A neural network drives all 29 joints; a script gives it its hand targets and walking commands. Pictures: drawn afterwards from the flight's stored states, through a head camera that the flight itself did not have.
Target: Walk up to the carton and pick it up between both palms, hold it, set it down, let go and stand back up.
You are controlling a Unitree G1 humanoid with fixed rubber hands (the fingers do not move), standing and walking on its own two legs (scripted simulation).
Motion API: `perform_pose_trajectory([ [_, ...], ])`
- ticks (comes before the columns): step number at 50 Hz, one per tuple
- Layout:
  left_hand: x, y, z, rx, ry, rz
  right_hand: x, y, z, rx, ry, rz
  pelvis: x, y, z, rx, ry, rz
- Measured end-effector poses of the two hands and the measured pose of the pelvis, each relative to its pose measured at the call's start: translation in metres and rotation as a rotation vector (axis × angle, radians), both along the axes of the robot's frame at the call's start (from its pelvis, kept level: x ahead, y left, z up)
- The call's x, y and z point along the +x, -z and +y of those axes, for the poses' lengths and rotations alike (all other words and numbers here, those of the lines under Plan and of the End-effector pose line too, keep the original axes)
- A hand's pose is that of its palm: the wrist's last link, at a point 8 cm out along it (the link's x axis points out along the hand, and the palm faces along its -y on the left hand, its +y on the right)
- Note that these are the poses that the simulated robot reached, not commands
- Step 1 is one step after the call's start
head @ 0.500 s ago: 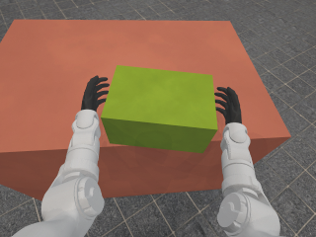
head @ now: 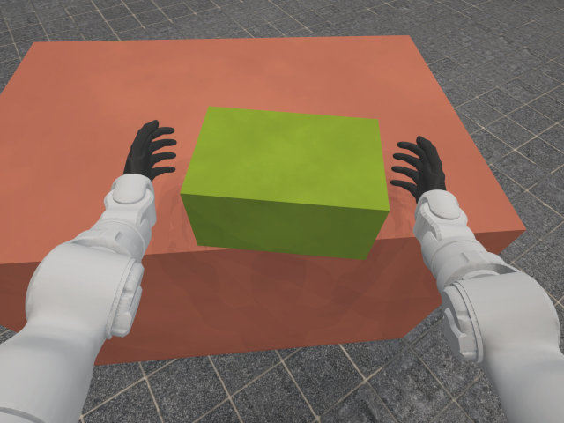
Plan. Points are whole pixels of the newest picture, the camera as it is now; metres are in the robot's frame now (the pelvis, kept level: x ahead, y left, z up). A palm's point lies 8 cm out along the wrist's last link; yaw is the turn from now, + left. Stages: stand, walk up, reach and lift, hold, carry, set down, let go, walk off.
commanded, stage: set down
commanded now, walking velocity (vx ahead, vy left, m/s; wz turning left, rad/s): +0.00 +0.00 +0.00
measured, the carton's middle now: (286, 183) +0.49 +0.01 +0.03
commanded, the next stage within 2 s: none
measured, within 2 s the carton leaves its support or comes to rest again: neither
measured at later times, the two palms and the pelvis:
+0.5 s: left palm (111, 141) +0.45 +0.25 +0.15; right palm (472, 152) +0.46 -0.23 +0.14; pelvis -0.01 -0.02 +0.00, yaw +3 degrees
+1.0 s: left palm (104, 152) +0.42 +0.25 +0.16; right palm (481, 163) +0.43 -0.23 +0.16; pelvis -0.01 -0.01 +0.02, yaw +2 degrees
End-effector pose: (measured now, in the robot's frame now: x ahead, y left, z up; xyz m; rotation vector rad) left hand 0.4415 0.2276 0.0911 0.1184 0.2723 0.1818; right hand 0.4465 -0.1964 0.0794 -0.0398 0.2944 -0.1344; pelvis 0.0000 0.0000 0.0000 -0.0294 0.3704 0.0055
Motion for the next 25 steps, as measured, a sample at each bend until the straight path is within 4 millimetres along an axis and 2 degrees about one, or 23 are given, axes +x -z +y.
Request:
perform_pose_trajectory([
  [5,0.0,-0.004,0.01,0.006,-0.021,-0.016,0.001,-0.006,-0.019,-0.011,0.017,0.003,-0.008,0.005,-0.006,0.006,-0.007,0.032],
  [11,0.004,-0.011,0.01,0.001,-0.019,-0.039,0.005,-0.018,-0.035,-0.012,0.018,-0.02,-0.014,0.008,-0.015,0.013,-0.016,0.056],
  [17,0.007,-0.026,0.01,-0.011,-0.013,-0.06,0.011,-0.036,-0.039,-0.003,0.008,-0.051,-0.015,0.007,-0.021,0.021,-0.023,0.05],
  [25,0.006,-0.058,0.021,-0.021,-0.018,-0.089,0.015,-0.066,-0.038,0.005,0.005,-0.079,-0.012,0.0,-0.024,0.025,-0.035,0.01],
])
